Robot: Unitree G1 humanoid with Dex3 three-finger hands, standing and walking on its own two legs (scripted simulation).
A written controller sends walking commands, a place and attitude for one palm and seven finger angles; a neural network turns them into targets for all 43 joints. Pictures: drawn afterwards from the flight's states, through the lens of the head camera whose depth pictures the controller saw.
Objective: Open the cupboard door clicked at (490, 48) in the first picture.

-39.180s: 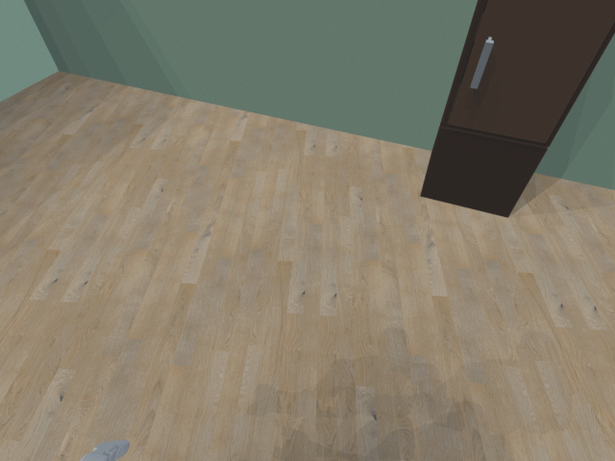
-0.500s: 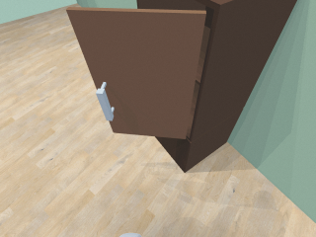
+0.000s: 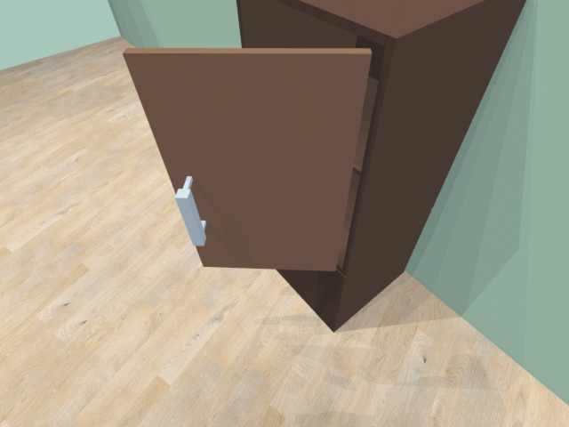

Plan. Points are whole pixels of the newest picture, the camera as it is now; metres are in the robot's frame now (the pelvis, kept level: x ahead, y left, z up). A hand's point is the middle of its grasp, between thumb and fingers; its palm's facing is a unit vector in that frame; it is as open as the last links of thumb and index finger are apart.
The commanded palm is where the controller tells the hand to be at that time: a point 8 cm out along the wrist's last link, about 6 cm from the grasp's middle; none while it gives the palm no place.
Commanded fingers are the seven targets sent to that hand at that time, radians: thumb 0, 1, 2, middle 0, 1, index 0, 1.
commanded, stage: come to a stop and stand still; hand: left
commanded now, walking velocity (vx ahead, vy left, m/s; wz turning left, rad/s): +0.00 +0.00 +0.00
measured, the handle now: (194, 211) +0.54 +0.22 -0.07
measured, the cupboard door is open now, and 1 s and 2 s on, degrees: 48 48 48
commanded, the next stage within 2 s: look again from close up in 0.96 s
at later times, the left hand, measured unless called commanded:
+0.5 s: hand out of the picture +0.00 +0.18 -0.17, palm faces -0.01 -0.98 -0.19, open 7.4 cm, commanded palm none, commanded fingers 0.00 0.90 0.90 -0.20 -0.30 -0.20 -0.30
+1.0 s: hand out of the picture +0.02 +0.23 -0.17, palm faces -0.02 -0.98 -0.20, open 7.4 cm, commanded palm none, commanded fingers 0.00 0.90 0.90 -0.20 -0.30 -0.20 -0.30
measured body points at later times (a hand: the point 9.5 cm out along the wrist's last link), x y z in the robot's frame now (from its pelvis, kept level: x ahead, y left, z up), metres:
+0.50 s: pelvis +0.00 +0.02 +0.00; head +0.02 +0.01 +0.45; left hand +0.00 +0.24 -0.15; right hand +0.00 -0.20 -0.16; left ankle -0.01 +0.14 -0.73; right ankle -0.02 -0.08 -0.73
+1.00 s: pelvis +0.01 +0.05 +0.01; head +0.03 +0.05 +0.46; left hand +0.02 +0.28 -0.15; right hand +0.00 -0.17 -0.15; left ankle -0.01 +0.14 -0.73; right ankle -0.02 -0.08 -0.73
